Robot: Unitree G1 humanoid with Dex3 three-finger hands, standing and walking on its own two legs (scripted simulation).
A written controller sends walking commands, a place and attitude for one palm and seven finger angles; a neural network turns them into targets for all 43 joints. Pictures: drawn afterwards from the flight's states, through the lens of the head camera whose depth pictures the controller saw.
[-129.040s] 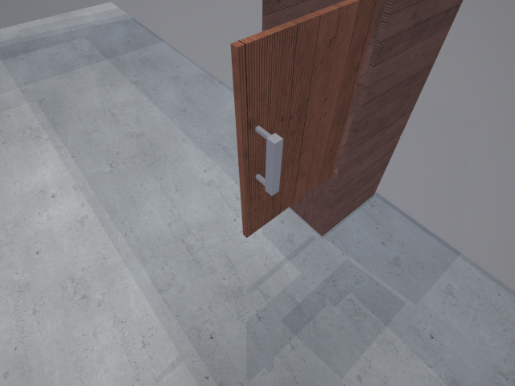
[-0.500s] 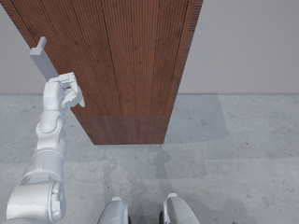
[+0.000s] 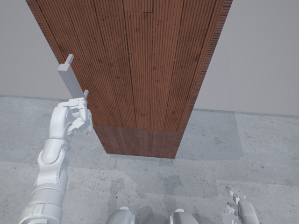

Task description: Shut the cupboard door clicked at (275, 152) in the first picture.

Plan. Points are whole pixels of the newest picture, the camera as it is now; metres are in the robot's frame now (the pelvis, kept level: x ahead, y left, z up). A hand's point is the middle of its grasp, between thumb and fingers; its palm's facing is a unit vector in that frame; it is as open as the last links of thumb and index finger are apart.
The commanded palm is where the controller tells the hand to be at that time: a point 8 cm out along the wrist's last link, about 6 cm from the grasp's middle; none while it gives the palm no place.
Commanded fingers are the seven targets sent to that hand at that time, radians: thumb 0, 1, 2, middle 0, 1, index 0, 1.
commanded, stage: draw the hand back to the body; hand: left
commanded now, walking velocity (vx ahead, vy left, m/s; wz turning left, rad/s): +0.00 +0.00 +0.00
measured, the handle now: (77, 82) +0.50 +0.24 +0.05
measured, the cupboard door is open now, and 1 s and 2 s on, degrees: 0 0 0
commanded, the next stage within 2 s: step back with the hand held close in 1.44 s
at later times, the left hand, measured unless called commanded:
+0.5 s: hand (38, 139) +0.27 +0.23 +0.14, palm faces +0.19 -0.96 -0.22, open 3.1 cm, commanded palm +0.23 +0.28 +0.16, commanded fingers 0.00 0.90 0.90 -0.94 -1.11 -0.94 -1.11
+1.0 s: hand out of the picture +0.22 +0.28 +0.22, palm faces +0.44 -0.81 -0.39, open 5.6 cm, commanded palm +0.16 +0.31 +0.24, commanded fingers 0.00 0.90 0.90 -0.25 -0.36 -0.25 -0.36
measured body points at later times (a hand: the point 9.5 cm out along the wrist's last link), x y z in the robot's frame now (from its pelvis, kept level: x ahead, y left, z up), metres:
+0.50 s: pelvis +0.00 +0.01 +0.05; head +0.00 -0.01 +0.50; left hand +0.25 +0.28 +0.15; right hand +0.17 -0.24 -0.03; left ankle +0.00 +0.11 -0.67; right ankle +0.00 -0.11 -0.67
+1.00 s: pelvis +0.02 +0.02 +0.07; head +0.00 -0.01 +0.52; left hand +0.19 +0.32 +0.24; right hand +0.22 -0.19 -0.01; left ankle +0.00 +0.11 -0.67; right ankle +0.00 -0.11 -0.67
